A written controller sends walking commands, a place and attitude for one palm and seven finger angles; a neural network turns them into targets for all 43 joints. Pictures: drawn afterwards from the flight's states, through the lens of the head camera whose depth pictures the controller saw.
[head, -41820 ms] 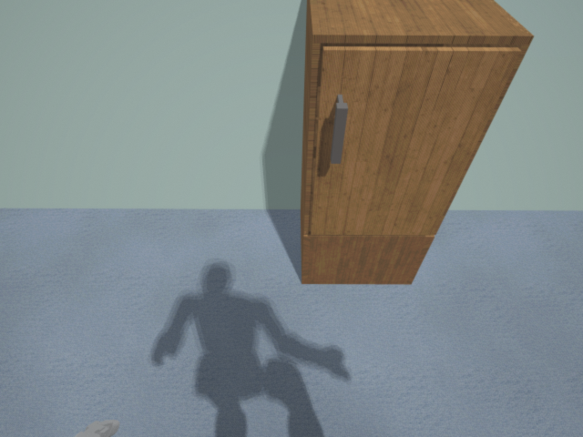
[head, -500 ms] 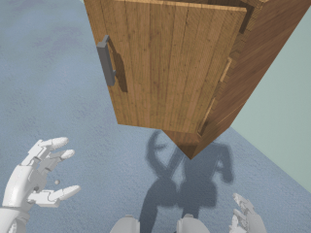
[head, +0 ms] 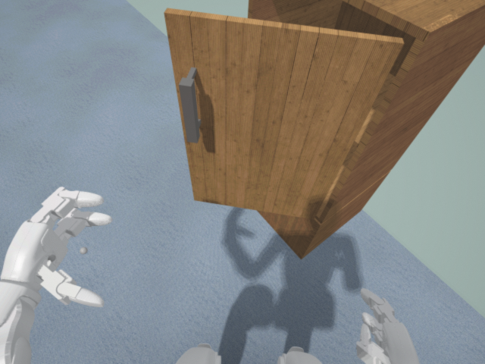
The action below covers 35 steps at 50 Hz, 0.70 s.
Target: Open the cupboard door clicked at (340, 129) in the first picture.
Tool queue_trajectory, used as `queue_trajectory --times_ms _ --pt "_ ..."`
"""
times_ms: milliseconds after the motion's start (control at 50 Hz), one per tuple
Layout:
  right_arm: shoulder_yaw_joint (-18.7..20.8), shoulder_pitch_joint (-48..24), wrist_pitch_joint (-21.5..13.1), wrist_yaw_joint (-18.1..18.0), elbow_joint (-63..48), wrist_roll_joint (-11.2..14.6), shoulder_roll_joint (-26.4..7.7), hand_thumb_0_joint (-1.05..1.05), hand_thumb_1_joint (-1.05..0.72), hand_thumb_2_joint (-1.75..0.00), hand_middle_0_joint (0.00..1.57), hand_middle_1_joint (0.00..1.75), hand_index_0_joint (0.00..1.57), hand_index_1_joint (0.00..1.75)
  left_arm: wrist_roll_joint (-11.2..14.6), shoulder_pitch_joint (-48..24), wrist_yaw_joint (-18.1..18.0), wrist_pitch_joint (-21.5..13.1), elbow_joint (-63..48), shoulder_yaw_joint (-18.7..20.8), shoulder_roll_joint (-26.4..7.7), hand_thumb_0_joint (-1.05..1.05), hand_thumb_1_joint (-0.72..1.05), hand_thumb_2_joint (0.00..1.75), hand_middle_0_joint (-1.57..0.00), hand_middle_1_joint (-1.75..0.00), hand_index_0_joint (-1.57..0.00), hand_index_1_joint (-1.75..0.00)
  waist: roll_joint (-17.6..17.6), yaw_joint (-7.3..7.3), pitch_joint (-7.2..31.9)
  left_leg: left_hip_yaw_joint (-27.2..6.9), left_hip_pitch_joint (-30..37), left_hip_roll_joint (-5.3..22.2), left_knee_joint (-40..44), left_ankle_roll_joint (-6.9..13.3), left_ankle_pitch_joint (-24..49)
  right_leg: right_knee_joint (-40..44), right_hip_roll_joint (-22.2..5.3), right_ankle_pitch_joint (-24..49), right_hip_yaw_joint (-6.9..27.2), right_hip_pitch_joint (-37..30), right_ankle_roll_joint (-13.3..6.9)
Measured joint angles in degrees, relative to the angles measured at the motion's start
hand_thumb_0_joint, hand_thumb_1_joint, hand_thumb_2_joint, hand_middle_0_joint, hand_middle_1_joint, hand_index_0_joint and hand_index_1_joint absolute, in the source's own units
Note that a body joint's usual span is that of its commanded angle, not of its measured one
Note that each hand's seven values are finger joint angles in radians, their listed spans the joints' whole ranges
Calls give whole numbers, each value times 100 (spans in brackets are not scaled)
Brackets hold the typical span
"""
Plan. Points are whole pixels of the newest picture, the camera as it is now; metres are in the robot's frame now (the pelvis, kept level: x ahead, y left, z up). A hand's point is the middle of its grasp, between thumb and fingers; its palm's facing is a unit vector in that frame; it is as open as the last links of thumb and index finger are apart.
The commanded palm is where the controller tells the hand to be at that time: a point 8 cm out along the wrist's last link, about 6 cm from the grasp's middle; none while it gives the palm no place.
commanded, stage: raise the hand with hooked fingers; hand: left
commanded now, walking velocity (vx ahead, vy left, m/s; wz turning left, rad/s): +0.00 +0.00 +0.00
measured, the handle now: (193, 106) +0.58 +0.15 +0.06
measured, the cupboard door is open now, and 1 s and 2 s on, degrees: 43 43 43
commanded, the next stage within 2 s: move the hooked fingers beside the handle in 0.72 s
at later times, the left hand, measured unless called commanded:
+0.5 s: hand (83, 221) +0.30 +0.26 +0.07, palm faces -0.08 -1.00 -0.05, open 14.0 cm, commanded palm +0.27 +0.31 +0.08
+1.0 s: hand (94, 215) +0.31 +0.25 +0.07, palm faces -0.05 -1.00 -0.04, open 14.0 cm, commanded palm +0.30 +0.30 +0.08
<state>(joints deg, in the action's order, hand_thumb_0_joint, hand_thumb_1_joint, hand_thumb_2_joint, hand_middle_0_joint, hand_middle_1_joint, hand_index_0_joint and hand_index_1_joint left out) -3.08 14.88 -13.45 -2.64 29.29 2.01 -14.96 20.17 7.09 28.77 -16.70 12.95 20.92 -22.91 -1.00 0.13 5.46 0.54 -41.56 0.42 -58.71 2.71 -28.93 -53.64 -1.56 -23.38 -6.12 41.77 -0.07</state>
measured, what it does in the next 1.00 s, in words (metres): stands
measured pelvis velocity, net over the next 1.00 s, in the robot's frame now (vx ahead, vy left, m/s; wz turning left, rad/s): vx -0.01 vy -0.02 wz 0.00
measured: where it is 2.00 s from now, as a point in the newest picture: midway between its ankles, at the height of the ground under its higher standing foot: outside the picture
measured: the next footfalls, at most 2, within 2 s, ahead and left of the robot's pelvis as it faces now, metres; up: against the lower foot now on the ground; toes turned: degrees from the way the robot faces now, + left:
none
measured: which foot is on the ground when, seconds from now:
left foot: down 0.00-1.00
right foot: down 0.00-1.00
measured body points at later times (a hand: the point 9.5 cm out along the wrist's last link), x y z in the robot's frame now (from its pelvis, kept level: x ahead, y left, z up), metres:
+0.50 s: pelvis +0.01 -0.01 +0.01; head +0.07 +0.01 +0.46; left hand +0.30 +0.32 +0.08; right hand +0.14 -0.27 -0.07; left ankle +0.00 +0.08 -0.68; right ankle +0.03 -0.13 -0.68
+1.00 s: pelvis -0.01 -0.02 +0.00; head +0.06 -0.02 +0.45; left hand +0.31 +0.30 +0.08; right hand +0.14 -0.28 -0.08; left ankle +0.00 +0.08 -0.68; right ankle +0.03 -0.13 -0.68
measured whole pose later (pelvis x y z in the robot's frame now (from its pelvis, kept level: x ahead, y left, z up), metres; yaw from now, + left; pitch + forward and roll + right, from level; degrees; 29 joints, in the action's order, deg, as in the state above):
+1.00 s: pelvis -0.01 -0.02 +0.00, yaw +0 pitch +12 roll -2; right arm -3.1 15.9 -11.1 -4.7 32.1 2.3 -16.7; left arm 19.7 -10.4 34.0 -17.2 32.6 24.8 -26.5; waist -1.0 0.7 4.4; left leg 0.1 -41.0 1.1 -56.1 1.0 -26.9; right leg -52.3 -0.7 -22.2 -6.5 41.9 -1.8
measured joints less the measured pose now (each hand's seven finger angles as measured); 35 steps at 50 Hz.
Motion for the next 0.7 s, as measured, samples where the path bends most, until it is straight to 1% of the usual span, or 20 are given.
queue_trajectory --times_ms 140,280,380,480,600,700 --pt "-59 48 94 -41 79 3 -29 1 -90 -89 21 30 20 30 21 -556 249 155 564 223 -184 -1 -48 30 -30 -119 -30 -119 -16 -25 -36 20 87 -13 121 14 44 113 -5 44 21 -79 12" --pt "11 169 158 -69 159 10 -131 1 -90 -89 21 30 20 30 60 -943 472 183 979 423 -381 -1 -49 30 -30 -119 -30 -120 1 32 -51 45 172 4 272 -3 98 252 21 101 47 -145 4" --pt "97 269 174 -30 137 14 -201 1 -90 -90 20 30 20 30 104 -936 548 172 1043 443 -387 -1 -49 30 -30 -119 -30 -120 2 89 -22 86 212 17 379 -15 136 325 39 136 89 -151 -5" --pt "133 305 205 -4 105 0 -219 1 -90 -90 20 30 20 30 106 -855 503 106 1034 457 -312 -1 -49 30 -30 -120 -30 -120 26 122 -25 112 219 32 421 -34 157 324 55 144 116 -125 -28" --pt "122 282 213 -21 137 -5 -178 1 -90 -90 20 30 20 30 94 -815 448 -15 1002 469 -243 -1 -49 30 -30 -120 -30 -120 31 127 -29 79 219 57 406 -74 163 302 79 136 85 -128 -70" --pt "88 233 214 -38 145 10 -142 1 -90 -90 20 30 20 30 108 -824 474 -20 1061 456 -250 -1 -49 30 -30 -120 -30 -120 0 118 -19 50 228 69 401 -104 176 289 91 135 57 -141 -101"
